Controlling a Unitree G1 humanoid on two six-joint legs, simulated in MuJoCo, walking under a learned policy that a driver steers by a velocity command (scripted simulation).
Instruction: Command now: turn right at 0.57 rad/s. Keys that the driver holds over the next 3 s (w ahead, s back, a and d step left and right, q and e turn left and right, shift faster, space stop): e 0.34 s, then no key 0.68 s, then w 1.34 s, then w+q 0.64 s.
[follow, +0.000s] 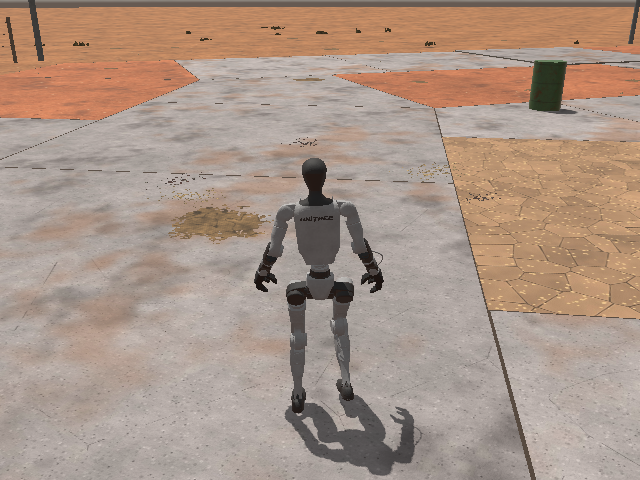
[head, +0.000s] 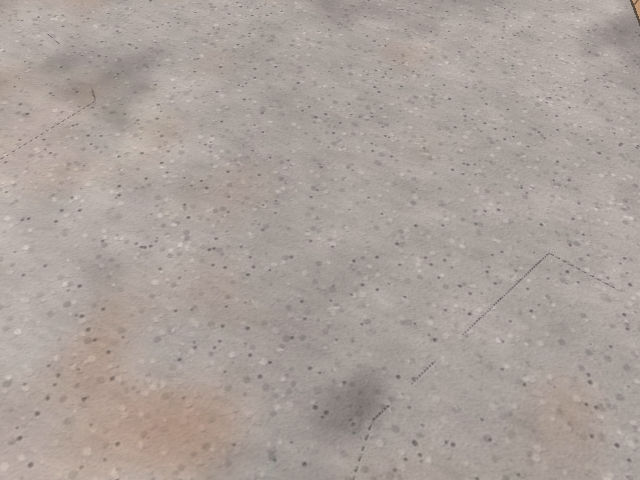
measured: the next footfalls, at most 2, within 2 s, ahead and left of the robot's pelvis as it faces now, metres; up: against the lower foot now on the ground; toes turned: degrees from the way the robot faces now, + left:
right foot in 0.30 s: +0.01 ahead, -0.15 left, +0.00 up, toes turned -13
left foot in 0.72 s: +0.08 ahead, +0.08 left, +0.00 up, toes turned -18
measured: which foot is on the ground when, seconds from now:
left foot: down 0.00-0.30, up 0.32-0.70, down 0.72-1.00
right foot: up 0.00-0.28, down 0.30-1.00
